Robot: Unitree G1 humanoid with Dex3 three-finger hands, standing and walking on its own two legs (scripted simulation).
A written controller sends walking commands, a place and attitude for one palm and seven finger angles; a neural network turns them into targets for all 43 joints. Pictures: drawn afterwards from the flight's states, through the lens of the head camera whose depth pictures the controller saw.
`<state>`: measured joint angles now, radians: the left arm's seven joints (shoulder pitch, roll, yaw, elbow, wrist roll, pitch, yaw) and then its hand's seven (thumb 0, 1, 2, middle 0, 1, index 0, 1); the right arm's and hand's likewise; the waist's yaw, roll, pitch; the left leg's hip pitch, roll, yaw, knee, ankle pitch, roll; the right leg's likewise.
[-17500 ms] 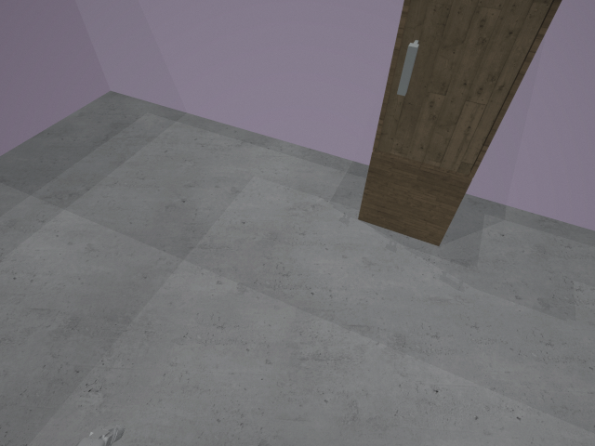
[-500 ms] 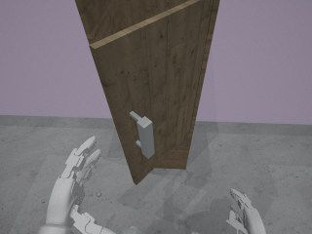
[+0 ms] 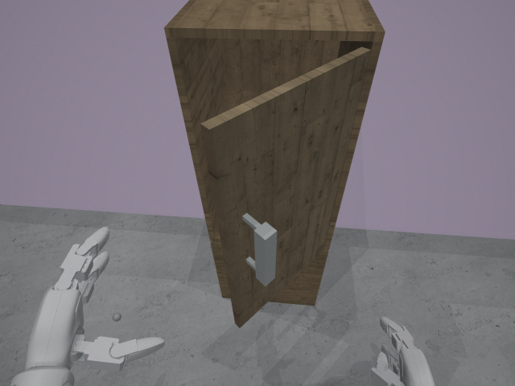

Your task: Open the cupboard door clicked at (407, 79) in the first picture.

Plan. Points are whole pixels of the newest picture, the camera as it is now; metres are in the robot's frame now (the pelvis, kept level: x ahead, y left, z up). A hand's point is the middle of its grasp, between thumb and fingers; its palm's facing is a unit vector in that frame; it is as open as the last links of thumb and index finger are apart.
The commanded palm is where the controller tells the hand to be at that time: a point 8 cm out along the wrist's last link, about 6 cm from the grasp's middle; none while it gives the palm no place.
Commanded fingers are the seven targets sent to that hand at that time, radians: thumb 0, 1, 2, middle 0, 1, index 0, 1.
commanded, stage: draw the hand back to the body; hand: left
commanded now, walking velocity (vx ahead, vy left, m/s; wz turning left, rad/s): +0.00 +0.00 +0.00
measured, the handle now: (257, 249) +0.35 +0.04 +0.02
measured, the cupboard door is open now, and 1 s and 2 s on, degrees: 49 49 49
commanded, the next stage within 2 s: step back with the hand held close in 0.82 s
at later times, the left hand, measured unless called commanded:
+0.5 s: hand (33, 249) +0.21 +0.27 +0.20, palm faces +0.47 -0.78 -0.41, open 8.5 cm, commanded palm +0.16 +0.30 +0.20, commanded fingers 0.00 0.90 0.90 -0.20 -0.30 -0.20 -0.30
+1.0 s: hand (53, 257) +0.20 +0.25 +0.19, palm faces +0.45 -0.79 -0.41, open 7.4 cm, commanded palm +0.15 +0.28 +0.21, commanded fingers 0.00 0.90 0.90 -0.20 -0.30 -0.20 -0.30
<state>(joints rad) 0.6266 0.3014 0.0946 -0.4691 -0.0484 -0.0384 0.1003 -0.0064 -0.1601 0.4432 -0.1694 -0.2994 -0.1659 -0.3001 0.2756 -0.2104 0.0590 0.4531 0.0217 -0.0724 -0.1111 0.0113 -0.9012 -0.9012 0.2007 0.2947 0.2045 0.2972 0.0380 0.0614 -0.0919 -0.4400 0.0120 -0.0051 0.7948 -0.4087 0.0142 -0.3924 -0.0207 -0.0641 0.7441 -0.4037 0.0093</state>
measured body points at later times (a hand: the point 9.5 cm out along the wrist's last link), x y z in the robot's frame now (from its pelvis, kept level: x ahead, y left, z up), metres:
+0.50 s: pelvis +0.02 +0.01 +0.03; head +0.00 -0.01 +0.48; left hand +0.18 +0.31 +0.22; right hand +0.21 -0.21 -0.05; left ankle +0.00 +0.11 -0.71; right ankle -0.01 -0.13 -0.71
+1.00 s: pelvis +0.01 -0.02 +0.03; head -0.01 -0.04 +0.48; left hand +0.17 +0.28 +0.22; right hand +0.20 -0.24 -0.05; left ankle +0.00 +0.11 -0.71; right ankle -0.01 -0.13 -0.71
